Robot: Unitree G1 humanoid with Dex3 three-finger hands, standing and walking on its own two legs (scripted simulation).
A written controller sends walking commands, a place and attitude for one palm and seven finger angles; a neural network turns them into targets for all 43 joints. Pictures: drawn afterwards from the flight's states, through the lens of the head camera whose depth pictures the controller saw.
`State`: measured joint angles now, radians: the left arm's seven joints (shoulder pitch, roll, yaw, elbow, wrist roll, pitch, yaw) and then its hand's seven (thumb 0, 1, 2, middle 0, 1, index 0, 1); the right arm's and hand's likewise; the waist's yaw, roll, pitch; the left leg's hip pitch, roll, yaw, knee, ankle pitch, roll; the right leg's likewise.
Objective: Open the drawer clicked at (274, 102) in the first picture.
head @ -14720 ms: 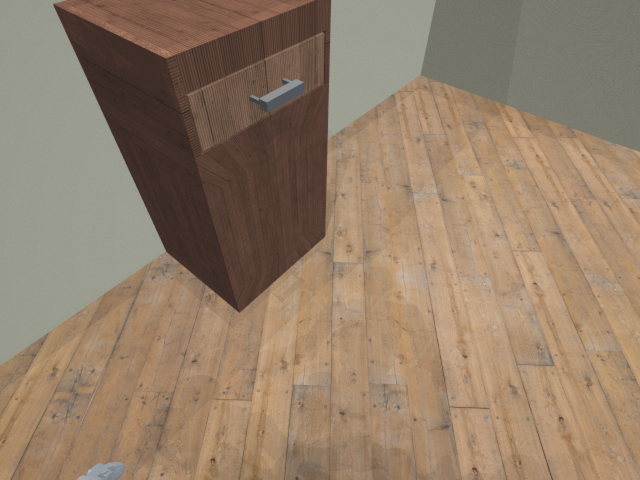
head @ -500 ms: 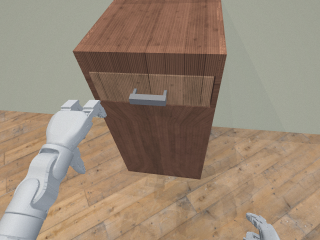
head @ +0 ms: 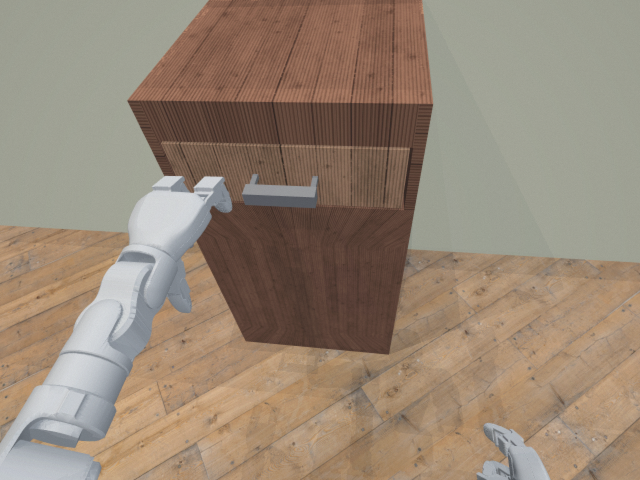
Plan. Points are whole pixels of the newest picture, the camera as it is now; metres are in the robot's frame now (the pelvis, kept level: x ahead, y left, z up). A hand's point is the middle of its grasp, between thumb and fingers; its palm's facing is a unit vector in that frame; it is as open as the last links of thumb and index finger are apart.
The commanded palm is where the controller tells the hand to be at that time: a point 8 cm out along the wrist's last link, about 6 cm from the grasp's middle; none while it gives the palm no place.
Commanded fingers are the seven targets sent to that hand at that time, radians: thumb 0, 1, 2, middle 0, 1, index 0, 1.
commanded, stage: move the hooked fingers above the handle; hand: left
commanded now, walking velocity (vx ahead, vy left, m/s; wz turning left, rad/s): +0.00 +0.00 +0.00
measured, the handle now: (282, 187) +0.59 +0.14 -0.01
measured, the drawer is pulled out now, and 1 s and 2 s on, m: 0.00 0.00 0.00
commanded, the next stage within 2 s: lower the fingers behind the handle in 1.86 s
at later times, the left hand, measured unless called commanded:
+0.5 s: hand (223, 217) +0.44 +0.19 +0.07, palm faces +0.00 -0.03 -1.00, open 13.9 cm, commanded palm +0.43 +0.20 +0.13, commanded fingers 0.00 -0.50 0.30 -0.30 -1.20 -0.30 -1.20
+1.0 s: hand (257, 192) +0.51 +0.16 +0.06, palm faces -0.02 -0.02 -1.00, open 13.9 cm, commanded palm +0.50 +0.16 +0.11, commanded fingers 0.00 -0.50 0.30 -0.30 -1.20 -0.30 -1.20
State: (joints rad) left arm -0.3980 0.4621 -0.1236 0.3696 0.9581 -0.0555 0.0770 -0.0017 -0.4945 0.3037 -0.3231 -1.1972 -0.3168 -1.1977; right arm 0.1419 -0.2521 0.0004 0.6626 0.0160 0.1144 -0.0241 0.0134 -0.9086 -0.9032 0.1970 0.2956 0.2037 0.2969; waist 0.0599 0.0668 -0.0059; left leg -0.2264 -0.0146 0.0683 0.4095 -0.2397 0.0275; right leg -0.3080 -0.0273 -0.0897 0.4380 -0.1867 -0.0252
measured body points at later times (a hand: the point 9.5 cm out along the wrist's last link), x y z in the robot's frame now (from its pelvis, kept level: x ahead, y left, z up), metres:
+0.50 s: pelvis +0.02 +0.00 -0.01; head +0.06 -0.03 +0.44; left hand +0.43 +0.19 +0.12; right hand +0.12 -0.25 -0.14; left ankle -0.02 +0.10 -0.74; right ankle +0.02 -0.10 -0.74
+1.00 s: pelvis +0.02 +0.00 -0.01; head +0.10 -0.02 +0.43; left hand +0.50 +0.16 +0.11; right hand +0.05 -0.27 -0.15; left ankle -0.02 +0.10 -0.74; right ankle +0.02 -0.10 -0.74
